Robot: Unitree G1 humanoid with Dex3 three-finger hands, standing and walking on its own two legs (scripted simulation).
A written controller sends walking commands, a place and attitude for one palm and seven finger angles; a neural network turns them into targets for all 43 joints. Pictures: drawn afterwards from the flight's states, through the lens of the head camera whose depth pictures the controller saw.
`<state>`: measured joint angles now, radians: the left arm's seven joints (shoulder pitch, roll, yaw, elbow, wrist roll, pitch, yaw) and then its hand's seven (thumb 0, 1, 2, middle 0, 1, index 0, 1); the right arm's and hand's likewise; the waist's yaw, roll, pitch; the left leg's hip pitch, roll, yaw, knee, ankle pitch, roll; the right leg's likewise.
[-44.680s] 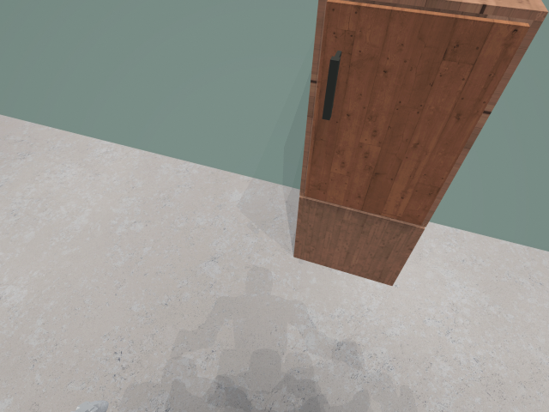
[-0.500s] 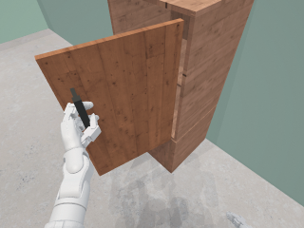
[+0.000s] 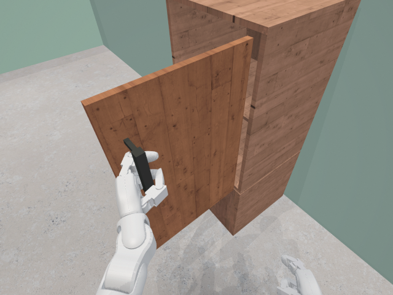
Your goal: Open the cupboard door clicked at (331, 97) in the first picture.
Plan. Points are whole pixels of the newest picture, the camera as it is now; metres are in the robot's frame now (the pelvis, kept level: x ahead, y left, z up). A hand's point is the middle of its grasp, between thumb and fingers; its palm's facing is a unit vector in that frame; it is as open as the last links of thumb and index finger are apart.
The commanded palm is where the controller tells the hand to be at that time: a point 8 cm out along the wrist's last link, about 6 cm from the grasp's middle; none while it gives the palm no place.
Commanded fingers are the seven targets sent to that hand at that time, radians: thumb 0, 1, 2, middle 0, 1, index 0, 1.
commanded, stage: open thumb and fingers to let go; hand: left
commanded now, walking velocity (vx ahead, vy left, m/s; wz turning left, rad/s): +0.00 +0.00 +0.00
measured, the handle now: (140, 171) +0.33 +0.14 +0.10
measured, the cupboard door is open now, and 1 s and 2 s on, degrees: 92 93 94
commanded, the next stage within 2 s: slide the hand sideways off the handle in 0.64 s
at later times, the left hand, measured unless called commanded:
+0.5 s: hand (159, 184) +0.30 +0.10 +0.10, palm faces +0.33 -0.94 +0.02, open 14.3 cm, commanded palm +0.27 +0.14 +0.10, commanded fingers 0.00 -0.50 0.30 -0.19 -0.55 -0.19 -0.55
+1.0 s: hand (153, 201) +0.27 +0.10 +0.10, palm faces -0.16 -0.99 -0.01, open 16.1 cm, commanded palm +0.25 +0.14 +0.10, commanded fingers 0.00 -0.50 0.30 -0.15 -0.30 -0.15 -0.30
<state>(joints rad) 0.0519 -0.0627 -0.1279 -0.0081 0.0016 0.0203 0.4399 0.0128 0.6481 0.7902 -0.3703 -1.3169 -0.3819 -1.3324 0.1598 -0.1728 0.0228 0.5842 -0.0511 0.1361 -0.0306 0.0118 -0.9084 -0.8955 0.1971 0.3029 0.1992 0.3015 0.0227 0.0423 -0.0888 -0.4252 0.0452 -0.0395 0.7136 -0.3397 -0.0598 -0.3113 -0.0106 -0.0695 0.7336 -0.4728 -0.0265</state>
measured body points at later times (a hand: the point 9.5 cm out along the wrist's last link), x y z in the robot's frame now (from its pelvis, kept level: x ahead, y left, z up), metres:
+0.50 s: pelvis -0.03 +0.01 +0.00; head -0.03 -0.01 +0.45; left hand +0.28 +0.15 +0.10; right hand +0.14 -0.22 -0.10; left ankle +0.02 +0.16 -0.71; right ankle -0.05 -0.09 -0.71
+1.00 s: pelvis -0.04 +0.04 +0.00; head -0.04 +0.02 +0.45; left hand +0.27 +0.16 +0.10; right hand +0.13 -0.19 -0.10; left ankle +0.02 +0.16 -0.71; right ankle -0.05 -0.09 -0.71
